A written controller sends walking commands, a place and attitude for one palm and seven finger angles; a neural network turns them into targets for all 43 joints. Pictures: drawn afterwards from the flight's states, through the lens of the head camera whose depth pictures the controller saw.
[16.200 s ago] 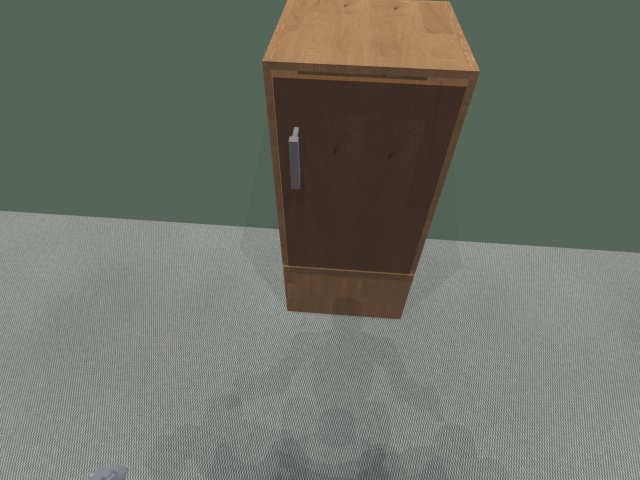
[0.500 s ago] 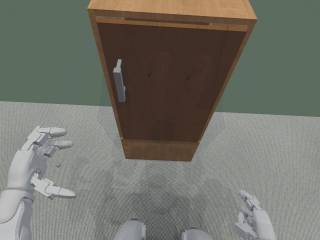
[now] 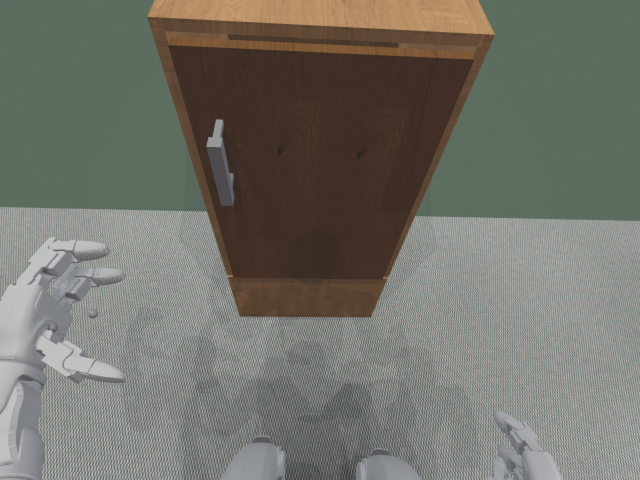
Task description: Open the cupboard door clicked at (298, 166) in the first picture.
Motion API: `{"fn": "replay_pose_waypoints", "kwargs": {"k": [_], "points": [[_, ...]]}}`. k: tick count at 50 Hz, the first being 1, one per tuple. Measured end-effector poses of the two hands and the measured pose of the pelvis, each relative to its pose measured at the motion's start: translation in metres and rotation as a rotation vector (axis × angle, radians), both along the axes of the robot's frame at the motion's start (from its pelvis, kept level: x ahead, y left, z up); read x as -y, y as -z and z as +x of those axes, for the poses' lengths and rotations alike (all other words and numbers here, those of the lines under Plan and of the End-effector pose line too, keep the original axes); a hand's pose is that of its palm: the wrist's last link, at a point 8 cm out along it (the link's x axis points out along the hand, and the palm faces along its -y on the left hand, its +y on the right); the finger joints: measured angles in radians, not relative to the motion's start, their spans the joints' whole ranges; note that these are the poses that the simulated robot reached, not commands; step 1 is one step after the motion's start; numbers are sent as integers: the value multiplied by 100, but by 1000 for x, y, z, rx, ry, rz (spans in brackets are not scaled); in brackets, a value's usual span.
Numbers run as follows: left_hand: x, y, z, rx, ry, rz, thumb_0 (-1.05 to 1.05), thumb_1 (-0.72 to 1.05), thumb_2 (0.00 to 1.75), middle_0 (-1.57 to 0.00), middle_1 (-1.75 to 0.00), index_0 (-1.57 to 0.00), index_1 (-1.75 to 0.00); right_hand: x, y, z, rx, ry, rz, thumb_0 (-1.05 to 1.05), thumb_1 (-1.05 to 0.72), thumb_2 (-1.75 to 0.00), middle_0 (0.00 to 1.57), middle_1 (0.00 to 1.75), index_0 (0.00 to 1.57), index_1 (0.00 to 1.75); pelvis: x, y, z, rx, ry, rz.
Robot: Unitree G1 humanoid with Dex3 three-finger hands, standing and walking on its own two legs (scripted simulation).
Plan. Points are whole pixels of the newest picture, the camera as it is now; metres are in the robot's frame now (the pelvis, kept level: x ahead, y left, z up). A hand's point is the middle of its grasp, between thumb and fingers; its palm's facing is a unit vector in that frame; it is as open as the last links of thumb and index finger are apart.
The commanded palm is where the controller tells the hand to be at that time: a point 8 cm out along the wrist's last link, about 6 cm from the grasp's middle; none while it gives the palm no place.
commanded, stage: raise the hand with hooked fingers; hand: left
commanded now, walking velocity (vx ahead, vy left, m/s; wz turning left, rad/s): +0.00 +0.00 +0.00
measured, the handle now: (223, 164) +0.54 +0.17 +0.03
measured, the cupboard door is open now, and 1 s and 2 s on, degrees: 0 0 0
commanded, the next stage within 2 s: move the hooked fingers beside the handle in 0.24 s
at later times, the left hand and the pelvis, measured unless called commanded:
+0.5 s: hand (103, 308) +0.30 +0.26 +0.04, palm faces +0.06 -1.00 -0.02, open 14.0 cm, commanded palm +0.28 +0.31 +0.05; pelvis +0.00 -0.01 +0.00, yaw +1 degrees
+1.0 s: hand (150, 253) +0.37 +0.23 +0.04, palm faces +0.05 -1.00 -0.03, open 14.0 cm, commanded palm +0.35 +0.28 +0.04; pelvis +0.00 -0.01 -0.01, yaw -1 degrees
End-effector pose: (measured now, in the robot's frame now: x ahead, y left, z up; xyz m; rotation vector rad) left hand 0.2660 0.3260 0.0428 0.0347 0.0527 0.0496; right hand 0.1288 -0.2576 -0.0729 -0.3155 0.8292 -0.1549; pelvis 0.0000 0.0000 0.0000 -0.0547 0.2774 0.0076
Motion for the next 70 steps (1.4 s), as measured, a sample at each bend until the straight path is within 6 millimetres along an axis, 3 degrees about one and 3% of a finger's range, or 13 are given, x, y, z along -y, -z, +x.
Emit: {"fn": "replay_pose_waypoints", "kwargs": {"k": [20,28,54,70], "points": [[5,2,-4,7,-16,-6,-1,-50,30,-31,-120,-30,-120,-7,3,21,40,-30,28,1,-90,-90,21,30,21,30,6,2,1,-1,-6,2],[16,3,18,25,5,-16,-1,-50,30,-30,-121,-30,-120,-6,8,20,26,-34,15,1,-90,-90,21,30,21,30,5,5,0,-9,-12,0],[44,4,92,23,2,-7,-1,-50,30,-30,-120,-30,-120,11,26,-37,-177,89,24,1,-90,-90,20,30,20,30,8,5,2,-43,16,13],[42,6,126,34,-6,-23,-1,-50,30,-30,-120,-30,-120,16,34,-59,-259,120,9,1,-90,-90,20,30,20,30,9,13,-3,-68,20,7]]}}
